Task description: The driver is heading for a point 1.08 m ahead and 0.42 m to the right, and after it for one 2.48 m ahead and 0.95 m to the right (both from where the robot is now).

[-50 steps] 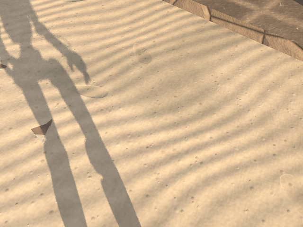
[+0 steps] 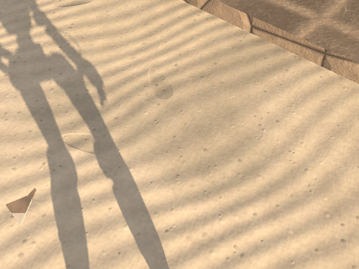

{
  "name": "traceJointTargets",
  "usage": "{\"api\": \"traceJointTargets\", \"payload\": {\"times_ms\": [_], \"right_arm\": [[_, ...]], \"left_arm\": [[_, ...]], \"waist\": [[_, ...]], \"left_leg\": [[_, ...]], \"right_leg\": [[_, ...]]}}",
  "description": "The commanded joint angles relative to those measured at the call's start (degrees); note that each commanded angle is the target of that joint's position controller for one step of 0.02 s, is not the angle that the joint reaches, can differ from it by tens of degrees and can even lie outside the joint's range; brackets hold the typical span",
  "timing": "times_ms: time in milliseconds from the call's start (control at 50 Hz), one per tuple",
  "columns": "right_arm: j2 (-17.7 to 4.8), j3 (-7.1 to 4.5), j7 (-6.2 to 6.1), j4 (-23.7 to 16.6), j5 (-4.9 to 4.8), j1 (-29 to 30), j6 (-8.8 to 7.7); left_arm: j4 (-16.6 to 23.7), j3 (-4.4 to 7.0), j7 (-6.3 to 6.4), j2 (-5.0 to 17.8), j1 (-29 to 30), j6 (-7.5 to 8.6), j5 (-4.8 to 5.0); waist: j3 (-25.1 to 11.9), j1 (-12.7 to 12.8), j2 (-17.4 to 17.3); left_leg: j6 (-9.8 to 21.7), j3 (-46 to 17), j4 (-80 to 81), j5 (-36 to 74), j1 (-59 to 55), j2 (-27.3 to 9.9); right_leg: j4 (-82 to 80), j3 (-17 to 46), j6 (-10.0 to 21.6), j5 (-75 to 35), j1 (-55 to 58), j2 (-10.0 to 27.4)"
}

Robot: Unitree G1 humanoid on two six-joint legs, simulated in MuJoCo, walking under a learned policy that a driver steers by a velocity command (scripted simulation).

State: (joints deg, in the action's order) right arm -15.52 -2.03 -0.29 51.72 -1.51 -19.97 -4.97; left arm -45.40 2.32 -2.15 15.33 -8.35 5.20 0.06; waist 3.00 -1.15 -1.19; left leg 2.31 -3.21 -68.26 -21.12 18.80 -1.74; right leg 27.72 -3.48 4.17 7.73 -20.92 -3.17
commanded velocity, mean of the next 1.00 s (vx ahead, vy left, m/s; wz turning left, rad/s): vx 0.50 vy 0.00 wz -0.28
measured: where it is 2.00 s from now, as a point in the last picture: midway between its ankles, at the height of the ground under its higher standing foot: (244, 151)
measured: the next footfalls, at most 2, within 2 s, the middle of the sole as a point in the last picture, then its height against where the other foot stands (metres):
left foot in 0.42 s outside the picture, level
right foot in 0.94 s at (223, 219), level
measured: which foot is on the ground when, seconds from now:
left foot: up 0.00-0.40, down 0.42-0.96, up 0.98-1.00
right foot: down 0.00-0.44, up 0.46-0.92, down 0.94-1.00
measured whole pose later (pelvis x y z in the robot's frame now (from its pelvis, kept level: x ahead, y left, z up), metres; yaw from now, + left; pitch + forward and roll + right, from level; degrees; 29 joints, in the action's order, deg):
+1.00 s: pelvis +0.54 -0.03 -0.02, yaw -21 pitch +1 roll +2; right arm -17.1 -4.0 -0.8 50.5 -0.6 -15.5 -3.2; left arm -39.5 4.3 -2.4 16.4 -5.6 1.8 1.5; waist 4.3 -1.5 0.3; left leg -1.9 7.6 -53.9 -27.7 6.8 -4.6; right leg 38.1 -3.2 6.3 10.0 -28.8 -1.4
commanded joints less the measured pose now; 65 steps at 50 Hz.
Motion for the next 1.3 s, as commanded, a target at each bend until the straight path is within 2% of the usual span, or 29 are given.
{"api": "traceJointTargets", "payload": {"times_ms": [20,100,220,300,360,400,420,440,460,480,500,520,580,640,740,840,900,920,940,960,980,1000,1020,1040,1060,1080,1160,1240,1300], "right_arm": [[-5.0,-1.55,-0.37,-3.8,0.33,-1.6,-0.47],[-4.2,-1.37,-0.74,-6.1,1.34,3.6,1.04],[-2.6,-0.41,0.31,-9.9,1.21,16.5,-0.3],[-3.2,-0.16,1.68,-12.7,0.54,22.9,-0.83],[-5.1,-0.78,2.43,-13.8,0.62,22.6,-1.45],[-8.4,-2.51,2.04,-11.1,0.7,12.1,-1.86],[-11.9,-3.86,1.43,-8.7,1.41,1.6,-1.89],[-17.7,-5.48,0.98,-7.4,2.43,-5.5,-1.26],[-12.9,-4.24,1.02,-7.3,2.16,-6.5,-0.84],[-9.2,-3.05,0.89,-7.7,1.84,-2.2,-0.79],[-7.4,-2.48,0.84,-8.3,1.59,2.2,-0.82],[-5.5,-1.96,1.02,-8.2,1.52,5.7,-1.01],[-4.2,-1.93,1.28,-7.4,2.28,9.8,-2.12],[-5.8,-2.62,0.82,-6.0,2.58,9.5,-2.57],[-8.5,-3.37,-0.37,-4.6,2.17,7.2,-1.65],[-10.6,-4.33,-0.67,-2.8,0.7,3.2,0.39],[-12.7,-5.03,-1.0,-3.3,0.1,4.5,1.72],[-13.2,-5.17,-1.13,-3.6,-0.03,5.2,2.25],[-12.6,-4.83,-1.24,-4.0,-0.15,5.9,2.53],[-9.2,-3.53,-1.2,-5.2,1.61,4.3,2.01],[-2.5,-1.48,-0.59,-8.7,2.24,1.2,0.06],[-7.8,-2.23,0.36,-9.4,0.17,7.1,-2.38],[-8.9,-2.48,0.8,-10.9,-1.52,11.0,-3.43],[-8.2,-2.33,0.44,-10.5,-0.63,11.0,-3.82],[-8.9,-2.84,-0.03,-9.7,1.05,10.7,-3.55],[-9.0,-3.11,0.06,-9.4,1.53,9.5,-2.82],[-6.5,-2.64,-0.06,-10.9,2.53,11.6,-0.83],[-4.4,-1.67,0.39,-13.4,2.1,19.9,-1.04],[-4.9,-1.63,1.12,-15.1,1.25,24.0,-1.62]], "left_arm": [[1.7,1.37,-0.13,5.1,-1.8,1.39,-0.82],[-0.7,1.75,0.37,6.9,-4.3,2.03,-0.13],[-3.3,2.05,1.74,9.5,-10.6,0.83,0.75],[-5.7,2.05,1.85,9.8,-14.9,-0.43,1.06],[-6.4,2.42,2.27,10.7,-15.3,-1.56,1.26],[-5.8,2.39,2.38,11.1,-13.0,-2.07,1.05],[-4.5,1.39,2.35,8.8,-12.4,-1.89,0.24],[-3.1,-0.64,1.97,1.8,-18.6,-0.86,0.24],[-4.0,-0.31,1.9,3.8,-18.8,0.09,1.33],[-2.9,1.39,1.95,9.3,-14.1,0.33,3.0],[-2.1,1.57,2.2,9.3,-10.9,0.23,3.04],[-1.8,1.76,2.48,8.4,-9.4,-0.18,2.31],[-2.4,1.88,2.45,4.5,-11.9,-2.58,1.93],[-0.2,2.06,2.52,3.9,-9.2,-3.67,1.57],[3.3,1.38,0.72,2.4,-0.4,-2.89,1.05],[7.8,1.19,-0.98,2.7,7.1,-2.95,1.11],[8.9,2.47,-1.41,5.2,4.1,-3.35,1.18],[7.8,3.61,-1.29,7.0,-1.4,-3.51,1.39],[5.4,5.51,-0.64,10.1,-10.8,-3.62,1.57],[3.7,7.47,0.76,15.8,-18.4,-4.28,1.72],[5.7,7.64,0.8,20.0,-14.1,-3.65,1.78],[6.7,6.0,0.24,15.0,-15.2,-2.72,1.27],[6.2,5.17,0.17,12.0,-13.8,-1.88,0.8],[6.5,4.64,0.08,10.3,-10.2,-1.37,1.01],[7.2,4.02,0.28,8.1,-6.5,-1.22,0.93],[8.3,3.59,0.57,7.4,-4.6,-1.21,0.33],[8.0,4.23,1.93,9.8,-6.3,-0.92,0.7],[7.1,4.41,2.98,10.3,-9.3,-1.65,1.13],[6.0,4.53,3.09,10.6,-12.0,-2.04,1.41]], "waist": [[-5.2,0.0,4.4],[-0.9,0.0,3.8],[0.9,4.6,2.8],[2.0,6.5,3.1],[0.8,4.4,4.3],[-5.4,-1.7,4.9],[-13.9,-6.2,3.2],[-23.8,-5.3,-9.5],[-27.2,-6.1,-12.6],[-17.2,-5.7,-8.3],[-11.4,-4.0,-5.8],[-6.9,-2.4,-4.1],[-3.1,1.5,-5.2],[-1.0,2.1,-3.2],[1.0,-0.7,-1.2],[3.1,-2.7,-0.6],[-0.9,0.7,-3.2],[-4.2,4.0,-3.5],[-9.1,9.1,-2.2],[-14.1,10.9,6.5],[-19.7,3.9,18.1],[-22.3,8.2,9.7],[-14.8,7.8,7.2],[-9.4,4.8,1.7],[-7.6,2.7,1.3],[-6.5,1.0,2.5],[-4.4,0.5,2.2],[-2.6,3.8,4.9],[-2.1,5.6,5.9]], "left_leg": [[0.1,-2.7,-0.4,6.2,12.4,-6.4],[-2.2,-1.3,8.7,11.4,16.9,-7.9],[-3.1,2.0,31.0,28.2,16.4,-5.0],[-2.0,2.0,37.1,26.1,18.3,-3.5],[-0.3,1.4,40.5,19.2,14.9,-2.0],[1.9,3.6,43.3,17.7,-1.2,0.6],[4.8,-0.6,39.9,19.3,-18.7,-4.5],[12.7,-23.6,41.1,11.9,-43.2,-19.8],[14.4,-36.6,48.5,5.6,-43.8,-23.4],[11.2,-28.2,50.2,3.1,-36.0,-21.3],[9.4,-20.5,51.9,5.3,-27.8,-19.1],[8.5,-14.9,54.6,8.3,-20.6,-16.7],[7.6,-3.9,59.9,15.7,-10.1,-13.2],[8.4,2.6,61.4,22.0,-9.5,-13.1],[7.4,10.4,62.3,24.2,-12.8,-12.3],[6.4,13.2,58.6,29.0,-23.0,-15.6],[4.5,15.6,48.4,52.4,-25.9,-15.6],[3.6,16.5,39.9,59.3,-24.9,-14.7],[1.7,17.9,27.2,57.5,-19.4,-12.3],[-1.3,18.0,8.6,33.6,-3.9,-9.0],[-4.6,9.2,-10.8,-11.9,19.8,4.4],[-3.0,-2.5,-14.0,-11.6,25.7,2.4],[-1.5,-1.9,-11.9,-6.8,28.9,-0.1],[-1.0,-1.8,-6.0,-2.1,26.4,-2.9],[-1.3,-1.9,-0.6,0.6,22.2,-4.8],[-1.8,-2.1,1.5,2.5,18.6,-5.6],[-5.4,-0.2,12.2,9.1,16.8,-4.4],[-6.5,0.4,29.9,23.5,13.9,-1.1],[-6.0,0.1,36.3,27.1,10.9,0.7]], "right_leg": [[-18.5,20.3,9.8,-1.3,12.1,15.5],[-22.6,14.6,11.0,-3.8,8.0,14.7],[-22.5,8.2,8.0,-6.6,11.7,12.4],[-19.2,8.9,7.8,-8.2,20.0,15.5],[-14.0,12.0,6.5,-14.1,24.5,17.7],[-2.6,10.5,4.6,-26.9,22.3,14.6],[11.1,8.6,2.7,-21.7,13.4,11.4],[33.6,3.5,-2.0,1.3,-10.3,2.2],[42.8,10.6,-2.2,25.5,-17.7,0.7],[46.4,12.0,-1.7,22.3,-21.9,4.0],[45.2,10.1,-1.6,17.1,-21.6,6.9],[42.1,9.5,-2.1,13.2,-20.0,8.6],[39.1,9.1,-3.0,7.1,-13.3,10.9],[34.7,9.9,-3.9,1.3,-16.9,11.4],[17.5,5.8,-3.7,-10.6,-16.8,10.5],[10.0,2.5,-1.2,-6.0,-19.7,9.4],[9.3,-2.1,1.9,2.3,-11.5,4.7],[8.7,-3.5,3.4,4.0,-4.1,2.1],[4.8,-3.5,5.6,0.9,9.8,-0.5],[3.4,10.9,9.2,0.3,26.8,7.8],[-6.4,46.0,20.8,12.0,41.9,20.8],[-12.4,50.3,19.8,14.3,42.7,22.5],[-12.2,41.7,17.3,10.6,37.4,20.9],[-11.8,34.2,14.9,3.7,28.3,18.1],[-12.0,28.9,13.3,-1.9,21.7,15.8],[-13.3,26.5,13.0,-5.6,17.1,14.4],[-15.6,20.6,13.2,-14.1,10.0,11.8],[-14.7,17.3,9.5,-7.8,7.4,8.0],[-13.1,19.9,8.4,-3.8,8.0,9.0]]}}
Velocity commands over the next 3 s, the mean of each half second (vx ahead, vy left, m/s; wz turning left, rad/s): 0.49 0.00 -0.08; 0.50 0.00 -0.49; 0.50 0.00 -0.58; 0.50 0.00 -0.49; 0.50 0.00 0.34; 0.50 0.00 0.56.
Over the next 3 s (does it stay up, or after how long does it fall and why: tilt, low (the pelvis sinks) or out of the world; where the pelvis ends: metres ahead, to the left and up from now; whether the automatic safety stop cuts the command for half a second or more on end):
stays up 1.40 -0.68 0.00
